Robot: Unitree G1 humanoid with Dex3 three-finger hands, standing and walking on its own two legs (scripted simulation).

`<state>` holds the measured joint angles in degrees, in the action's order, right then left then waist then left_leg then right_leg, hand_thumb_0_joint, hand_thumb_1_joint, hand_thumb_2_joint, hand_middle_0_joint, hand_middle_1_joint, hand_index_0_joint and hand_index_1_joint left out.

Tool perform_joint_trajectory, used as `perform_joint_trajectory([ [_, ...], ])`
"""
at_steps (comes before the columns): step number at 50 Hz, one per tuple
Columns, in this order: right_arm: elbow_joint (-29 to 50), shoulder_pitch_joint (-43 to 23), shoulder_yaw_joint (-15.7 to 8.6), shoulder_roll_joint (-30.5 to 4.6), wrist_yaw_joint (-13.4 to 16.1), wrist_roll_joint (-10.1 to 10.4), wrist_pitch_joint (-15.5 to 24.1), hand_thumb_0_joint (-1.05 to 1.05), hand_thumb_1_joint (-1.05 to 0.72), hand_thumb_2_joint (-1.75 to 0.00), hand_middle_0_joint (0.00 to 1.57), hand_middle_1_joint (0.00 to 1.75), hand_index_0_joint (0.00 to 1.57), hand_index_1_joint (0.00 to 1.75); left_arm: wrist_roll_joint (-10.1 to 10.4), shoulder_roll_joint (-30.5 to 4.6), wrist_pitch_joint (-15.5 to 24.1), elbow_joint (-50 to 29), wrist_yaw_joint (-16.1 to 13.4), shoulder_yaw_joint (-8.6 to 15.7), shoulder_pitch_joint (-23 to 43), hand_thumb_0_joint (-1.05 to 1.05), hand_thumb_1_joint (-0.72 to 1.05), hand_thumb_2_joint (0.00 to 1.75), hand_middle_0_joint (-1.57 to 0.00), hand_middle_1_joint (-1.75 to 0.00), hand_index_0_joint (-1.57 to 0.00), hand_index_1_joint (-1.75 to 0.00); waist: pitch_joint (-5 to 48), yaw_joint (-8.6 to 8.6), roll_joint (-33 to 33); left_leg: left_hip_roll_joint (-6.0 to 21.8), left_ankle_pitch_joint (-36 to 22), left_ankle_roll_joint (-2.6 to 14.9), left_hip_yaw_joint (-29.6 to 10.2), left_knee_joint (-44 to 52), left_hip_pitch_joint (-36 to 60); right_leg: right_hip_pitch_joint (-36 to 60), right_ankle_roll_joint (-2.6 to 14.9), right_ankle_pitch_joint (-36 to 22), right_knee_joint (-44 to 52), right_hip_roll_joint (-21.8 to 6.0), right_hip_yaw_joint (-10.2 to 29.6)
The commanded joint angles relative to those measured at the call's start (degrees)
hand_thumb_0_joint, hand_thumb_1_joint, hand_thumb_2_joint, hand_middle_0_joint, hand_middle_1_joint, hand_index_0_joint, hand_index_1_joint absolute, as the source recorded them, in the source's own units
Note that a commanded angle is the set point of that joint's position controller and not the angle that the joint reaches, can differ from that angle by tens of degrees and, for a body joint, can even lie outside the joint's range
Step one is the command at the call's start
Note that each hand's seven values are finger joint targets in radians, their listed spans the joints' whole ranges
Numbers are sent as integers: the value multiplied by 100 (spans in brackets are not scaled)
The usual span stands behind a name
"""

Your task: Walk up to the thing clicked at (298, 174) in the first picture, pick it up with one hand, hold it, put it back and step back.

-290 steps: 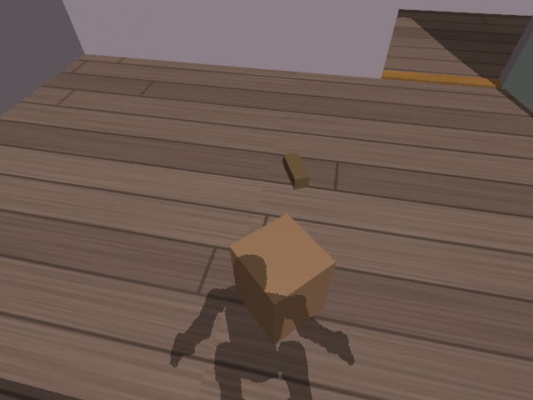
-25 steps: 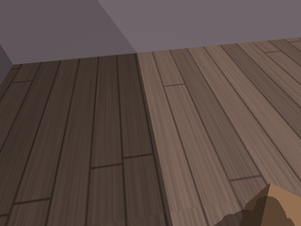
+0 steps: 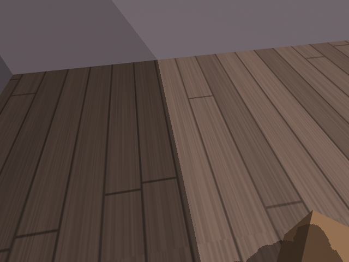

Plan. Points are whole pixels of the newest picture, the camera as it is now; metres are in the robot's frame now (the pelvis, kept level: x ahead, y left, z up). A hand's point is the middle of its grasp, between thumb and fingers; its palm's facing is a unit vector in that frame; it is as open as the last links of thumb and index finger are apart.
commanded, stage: stand
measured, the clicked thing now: out of the picture +0.40 -1.33 -0.75
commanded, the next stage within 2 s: walk up in 0.50 s
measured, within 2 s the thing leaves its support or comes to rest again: neither
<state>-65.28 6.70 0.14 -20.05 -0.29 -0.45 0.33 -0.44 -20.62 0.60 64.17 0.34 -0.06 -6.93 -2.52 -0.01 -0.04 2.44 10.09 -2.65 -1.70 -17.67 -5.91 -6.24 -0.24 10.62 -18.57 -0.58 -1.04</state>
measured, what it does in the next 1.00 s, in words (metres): walks ahead: left foot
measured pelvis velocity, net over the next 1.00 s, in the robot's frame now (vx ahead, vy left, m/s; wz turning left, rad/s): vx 0.12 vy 0.04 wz -0.02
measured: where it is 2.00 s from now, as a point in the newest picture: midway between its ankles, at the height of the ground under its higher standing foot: (175, 251)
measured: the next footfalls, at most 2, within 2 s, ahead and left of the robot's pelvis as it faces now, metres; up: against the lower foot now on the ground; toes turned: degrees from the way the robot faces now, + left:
left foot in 0.74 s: +0.11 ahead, +0.15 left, +0.00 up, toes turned +3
right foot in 1.16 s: +0.35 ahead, -0.11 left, +0.00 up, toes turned -11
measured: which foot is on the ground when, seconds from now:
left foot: down 0.00-0.60, up 0.62-0.72, down 0.74-1.00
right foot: down 0.00-0.78, up 0.80-1.00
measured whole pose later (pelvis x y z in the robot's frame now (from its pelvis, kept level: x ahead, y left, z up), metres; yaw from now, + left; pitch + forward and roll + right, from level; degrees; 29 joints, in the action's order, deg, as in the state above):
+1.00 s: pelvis +0.12 +0.04 -0.01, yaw -1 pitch -3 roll +0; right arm -52.7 16.7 -4.1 -20.9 -1.6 -1.5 3.6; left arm 0.1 -24.5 0.1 54.2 2.8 3.8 -16.4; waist -6.1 -0.6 3.1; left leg 0.3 17.6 1.0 4.0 -21.7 -0.6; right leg -24.7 1.2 18.4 -51.4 -1.4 2.3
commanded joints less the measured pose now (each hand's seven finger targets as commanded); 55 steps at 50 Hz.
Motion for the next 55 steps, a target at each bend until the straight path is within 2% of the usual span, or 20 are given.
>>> perform_joint_trajectory([
  [1, 345, -190, -223, -1207, 62, -3, 92, 0, -90, -90, 20, 30, 20, 30, 1, -1239, 133, -317, -82, 221, 226, 0, 90, 90, -20, -30, -20, -30, 275, 4, 15, 477, -673, 299, -321, 193, -74, 8, 124, -679, 346, -697, 513],
  [24, 379, -193, -228, -1237, 79, 2, 120, 0, -90, -90, 20, 30, 20, 30, 11, -1204, 113, -329, -67, 226, 195, 0, 90, 90, -20, -30, -20, -30, 368, -9, -114, 503, -983, 306, -297, 200, 48, 115, 145, -968, 244, -688, 498],
  [25, 685, 159, -509, -1567, -35, -90, 181, 0, -90, -90, 20, 30, 20, 30, -65, -1556, 159, -616, 56, 561, -186, 0, 90, 90, -20, -30, -20, -30, 901, -32, -85, 223, 1514, 692, -252, -200, 215, 291, 356, 1572, -179, -323, 345],
  [26, 690, 198, -557, -1588, -78, -143, 178, 0, -90, -90, 20, 30, 20, 30, -122, -1545, 153, -550, 93, 594, -283, 0, 90, 90, -20, -30, -20, -30, 493, -82, -106, 286, 2617, 787, -461, -233, -314, -44, 465, 2584, -249, -411, 583],
  [29, 1008, -228, -560, -1410, -153, -184, 162, 0, -90, -90, 20, 30, 20, 30, -149, -1593, 155, -694, 153, 708, -483, 0, 90, 90, -20, -30, -20, -30, -502, -290, 272, 58, 2467, 653, -237, -779, -1780, -166, 748, 3190, 272, -858, 1378],
  [31, 1199, -436, -557, -1213, -162, -196, 224, 0, -90, -90, 20, 30, 20, 30, -179, -1835, 225, -724, 134, 825, -854, 0, 90, 90, -20, -30, -20, -30, -756, -544, 907, -55, 1519, 409, 240, -2114, -2779, 711, 1315, 2175, 934, -1745, 2320],
  [33, 1332, -375, -563, -1228, -159, -164, 287, 0, -90, -90, 20, 30, 20, 30, -180, -1887, 270, -871, 126, 865, -938, 0, 90, 90, -20, -30, -20, -30, -631, -511, 759, 164, 1839, 468, -19, -2157, -2959, 1130, 1566, 407, 686, -1955, 2304],
  [35, 1353, -20, -609, -1197, -203, -144, 349, 0, -90, -90, 20, 30, 20, 30, -195, -1865, 257, -1082, 151, 840, -633, 0, 90, 90, -20, -30, -20, -30, -348, -291, 863, 180, 1819, 501, 15, -1695, -1953, 481, 1376, 484, 502, -1686, 1693],
  [37, 1073, 883, -728, -1216, -208, -142, 417, 0, -90, -90, 20, 30, 20, 30, -112, -1665, 173, -1352, 203, 745, 14, 0, 90, 90, -20, -30, -20, -30, -141, 286, 782, -34, 668, 444, 309, -434, -207, -586, 917, 415, -398, -1023, 666],
  [38, 851, 1682, -858, -1437, -141, -163, 428, 0, -90, -90, 20, 30, 20, 30, -91, -1371, 148, -1497, 211, 661, 142, 0, 90, 90, -20, -30, -20, -30, 196, 684, 88, -104, 219, 355, 149, -126, 1113, -1440, 568, 401, -1602, -524, 175],
  [39, 778, 2243, -1072, -2077, -69, -265, 440, 0, -90, -90, 20, 30, 20, 30, -41, -910, 151, -1643, 209, 546, 93, 0, 90, 90, -20, -30, -20, -30, 225, 916, -1596, 1204, 1047, 649, -2069, 667, 1867, -2884, 252, 1698, -3536, 427, -216],
  [40, 1003, 1889, -1068, -2266, -50, -242, 462, 0, -90, -90, 20, 30, 20, 30, -61, -1151, 115, -1542, 130, 606, -157, 0, 90, 90, -20, -30, -20, -30, 189, 697, -1021, 1860, 1471, 1123, -3259, 812, 1578, -3172, 281, 2113, -4079, 507, 593],
  [41, 1205, 1481, -1033, -2196, -59, -131, 452, 0, -90, -90, 20, 30, 20, 30, -55, -1457, 105, -1469, 96, 643, -382, 0, 90, 90, -20, -30, -20, -30, -36, 451, -636, 2091, 1544, 1481, -3116, 660, 1091, -3007, 359, 2004, -4192, 63, 951],
  [42, 1337, 1143, -964, -2004, -68, -99, 447, 0, -90, -90, 20, 30, 20, 30, -6, -1452, 150, -1427, 98, 586, -495, 0, 90, 90, -20, -30, -20, -30, -293, 238, -570, 1931, 665, 1643, -2517, 493, 844, -3008, 375, 1732, -4347, -77, 994],
  [44, 1566, 876, -801, -1556, -36, -86, 483, 0, -90, -90, 20, 30, 20, 30, 23, -1387, 163, -1261, 133, 596, -876, 0, 90, 90, -20, -30, -20, -30, -272, 4, -634, 1415, -928, 1375, -1279, 246, 995, -2807, 299, 1326, -4016, -172, 945],
  [46, 1569, 1162, -756, -1451, -19, -46, 511, 0, -90, -90, 20, 30, 20, 30, 31, -1261, 154, -1308, 193, 563, -863, 0, 90, 90, -20, -30, -20, -30, -292, 100, -722, 1066, -2472, 1188, -592, 54, 1023, -2647, 204, 904, -3604, -117, 712],
  [47, 1768, 790, -797, -1425, -33, -88, 509, 0, -90, -90, 20, 30, 20, 30, 80, -1136, 67, -1340, 232, 548, -977, 0, 90, 90, -20, -30, -20, -30, -408, 85, -1095, 1239, -2532, 1141, -6, 98, 923, -2637, 104, 619, -3494, -331, 466],
  [51, 2075, 741, -822, -1481, -56, -56, 427, 0, -90, -90, 20, 30, 20, 30, 14, -1105, 71, -1724, 357, 517, -480, 0, 90, 90, -20, -30, -20, -30, -595, 278, -891, 1015, -2248, 1159, 632, 21, 349, -1990, 107, 47, -1981, -436, -64],
  [54, 2204, 793, -845, -1616, -66, -39, 351, 0, -90, -90, 20, 30, 20, 30, -46, -1072, 109, -1770, 389, 552, -519, 0, 90, 90, -20, -30, -20, -30, -365, 273, -864, 1088, -1716, 1132, 657, -317, 119, -1333, 231, -221, -1798, -297, -343],
  [55, 2285, 688, -861, -1670, -51, -31, 338, 0, -90, -90, 20, 30, 20, 30, -41, -1094, 110, -1713, 370, 581, -776, 0, 90, 90, -20, -30, -20, -30, -267, 95, -848, 1192, -1550, 1153, 579, -482, -83, -994, 272, -267, -1928, -302, -327],
])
